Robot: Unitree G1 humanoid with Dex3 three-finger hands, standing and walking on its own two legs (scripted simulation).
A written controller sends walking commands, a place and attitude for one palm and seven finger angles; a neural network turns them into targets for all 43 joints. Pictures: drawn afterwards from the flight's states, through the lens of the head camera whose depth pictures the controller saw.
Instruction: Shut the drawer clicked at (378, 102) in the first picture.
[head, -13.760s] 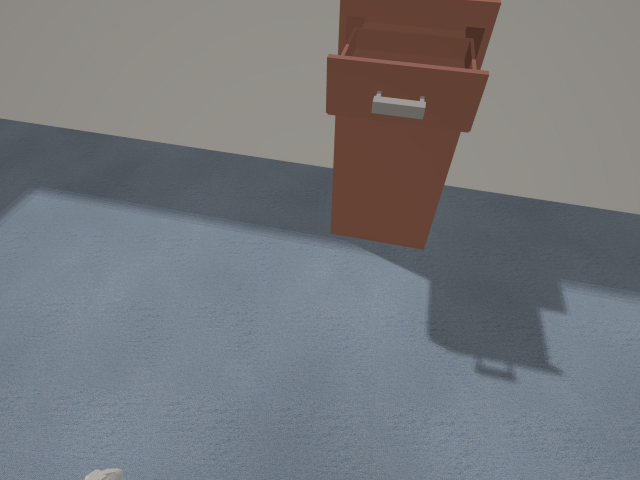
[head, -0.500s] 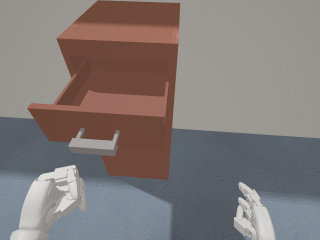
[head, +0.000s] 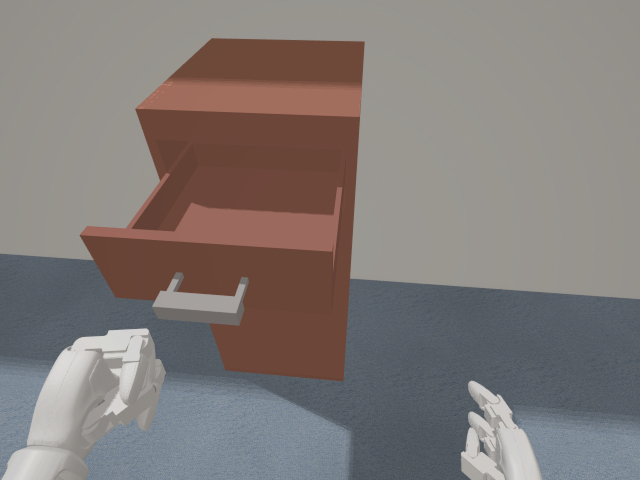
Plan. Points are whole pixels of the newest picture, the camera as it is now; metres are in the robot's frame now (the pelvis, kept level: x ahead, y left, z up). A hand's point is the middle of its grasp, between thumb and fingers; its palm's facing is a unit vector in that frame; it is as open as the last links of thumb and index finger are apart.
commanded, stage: raise the hand and make a fist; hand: left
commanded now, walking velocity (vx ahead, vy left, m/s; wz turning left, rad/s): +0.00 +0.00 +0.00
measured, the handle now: (205, 294) +0.35 +0.21 +0.05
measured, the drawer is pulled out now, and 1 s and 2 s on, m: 0.27 0.27 0.27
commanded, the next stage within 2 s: bring the fist close to the handle in 0.18 s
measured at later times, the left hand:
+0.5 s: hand (158, 394) +0.17 +0.18 +0.12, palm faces +0.10 -0.99 -0.09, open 3.3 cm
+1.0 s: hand (185, 378) +0.20 +0.18 +0.08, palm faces +0.06 -1.00 -0.06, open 3.3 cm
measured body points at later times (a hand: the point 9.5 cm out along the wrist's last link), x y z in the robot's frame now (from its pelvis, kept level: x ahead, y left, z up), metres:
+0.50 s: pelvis -0.01 -0.02 +0.00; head -0.03 -0.04 +0.45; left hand +0.15 +0.24 +0.13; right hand +0.19 -0.24 -0.05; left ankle -0.02 +0.10 -0.73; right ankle +0.00 -0.10 -0.73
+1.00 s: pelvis -0.01 -0.01 -0.01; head +0.00 -0.02 +0.44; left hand +0.20 +0.24 +0.08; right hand +0.16 -0.24 -0.08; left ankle -0.02 +0.10 -0.73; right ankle +0.00 -0.10 -0.73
